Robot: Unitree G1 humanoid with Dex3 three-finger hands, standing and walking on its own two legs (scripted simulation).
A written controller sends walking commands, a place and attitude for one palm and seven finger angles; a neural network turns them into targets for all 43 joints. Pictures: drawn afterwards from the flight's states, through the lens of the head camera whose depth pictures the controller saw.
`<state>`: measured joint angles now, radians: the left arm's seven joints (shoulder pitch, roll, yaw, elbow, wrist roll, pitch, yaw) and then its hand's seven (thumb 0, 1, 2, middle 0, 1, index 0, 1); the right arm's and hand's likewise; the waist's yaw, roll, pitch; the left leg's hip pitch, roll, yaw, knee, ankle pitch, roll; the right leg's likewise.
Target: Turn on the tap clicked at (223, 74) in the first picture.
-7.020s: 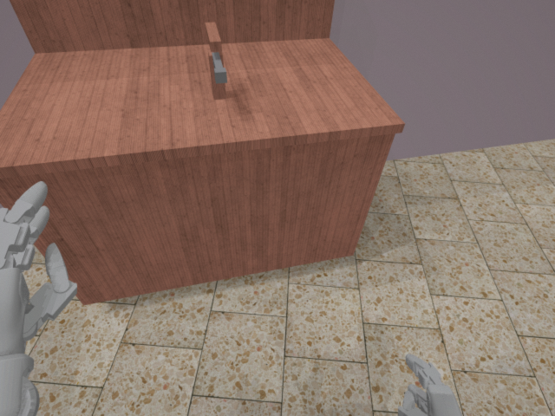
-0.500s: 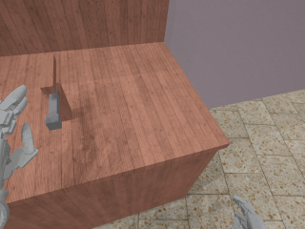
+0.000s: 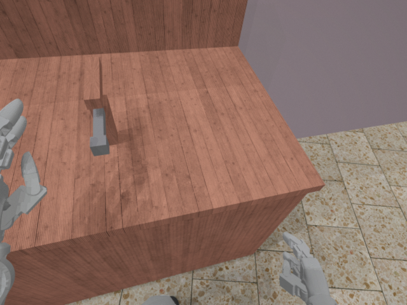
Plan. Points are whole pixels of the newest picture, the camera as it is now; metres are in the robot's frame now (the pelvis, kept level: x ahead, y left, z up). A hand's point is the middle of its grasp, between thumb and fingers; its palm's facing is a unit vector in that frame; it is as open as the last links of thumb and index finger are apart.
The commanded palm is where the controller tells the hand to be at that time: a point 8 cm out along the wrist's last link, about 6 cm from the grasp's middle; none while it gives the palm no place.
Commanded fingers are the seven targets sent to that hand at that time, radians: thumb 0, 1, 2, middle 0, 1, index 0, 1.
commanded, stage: come to a stop and stand still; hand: left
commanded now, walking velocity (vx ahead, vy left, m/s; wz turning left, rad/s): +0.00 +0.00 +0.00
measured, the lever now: (99, 145) +0.36 +0.24 +0.10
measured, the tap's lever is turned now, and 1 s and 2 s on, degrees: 0 0 0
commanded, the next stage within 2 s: look again from close up in 0.04 s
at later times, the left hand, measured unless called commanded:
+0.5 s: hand (71, 195) +0.22 +0.22 +0.16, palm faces +0.32 -0.88 -0.36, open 7.4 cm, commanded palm +0.16 +0.26 +0.18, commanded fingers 0.00 0.90 0.90 -0.20 -0.30 -0.20 -0.30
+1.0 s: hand (106, 187) +0.24 +0.18 +0.16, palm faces +0.30 -0.89 -0.34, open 7.4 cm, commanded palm +0.18 +0.23 +0.18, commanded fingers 0.00 0.90 0.90 -0.20 -0.30 -0.20 -0.30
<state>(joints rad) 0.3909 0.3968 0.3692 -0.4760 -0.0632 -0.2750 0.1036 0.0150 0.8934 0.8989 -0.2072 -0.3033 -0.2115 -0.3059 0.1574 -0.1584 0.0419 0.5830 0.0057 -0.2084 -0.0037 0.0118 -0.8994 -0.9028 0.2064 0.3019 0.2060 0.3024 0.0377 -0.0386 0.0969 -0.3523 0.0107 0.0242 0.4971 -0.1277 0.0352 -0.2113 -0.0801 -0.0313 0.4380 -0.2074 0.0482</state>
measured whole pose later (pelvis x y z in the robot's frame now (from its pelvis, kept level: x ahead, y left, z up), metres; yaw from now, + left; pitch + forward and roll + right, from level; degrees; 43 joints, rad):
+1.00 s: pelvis +0.02 -0.05 +0.00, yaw -1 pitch -3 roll -3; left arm 0.46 0.35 0.32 -0.50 -0.08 -0.15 0.09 0.02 0.89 0.90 -0.21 -0.30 -0.21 -0.31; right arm 0.19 -0.21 0.02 0.57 0.02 -0.13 -0.04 0.01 -0.90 -0.90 0.20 0.30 0.20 0.30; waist -0.01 0.03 0.07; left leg -0.30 0.10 -0.01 0.53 -0.18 -0.04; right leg -0.15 0.01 -0.05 0.45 -0.24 0.01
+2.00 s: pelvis +0.03 +0.00 +0.00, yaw -2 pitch -1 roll -2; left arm 0.41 0.39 0.38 -0.51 -0.03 -0.24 0.10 0.02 0.89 0.90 -0.21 -0.30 -0.21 -0.31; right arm 0.18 -0.18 0.01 0.56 0.01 -0.15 -0.02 0.01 -0.90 -0.90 0.20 0.30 0.20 0.30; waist 0.03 -0.03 0.11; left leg -0.30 0.02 0.04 0.50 -0.19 0.03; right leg -0.14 -0.07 0.00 0.38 -0.22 0.07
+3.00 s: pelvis +0.02 -0.06 +0.00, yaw -2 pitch +1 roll -3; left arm 0.49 0.44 0.44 -0.61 -0.07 -0.24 0.04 0.02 0.89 0.90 -0.21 -0.30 -0.21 -0.31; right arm 0.20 -0.19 -0.04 0.52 0.00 -0.11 -0.03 0.01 -0.90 -0.90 0.20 0.30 0.20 0.30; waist 0.01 0.01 0.14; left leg -0.39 0.13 -0.01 0.58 -0.20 -0.06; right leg -0.26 0.04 -0.04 0.51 -0.26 -0.01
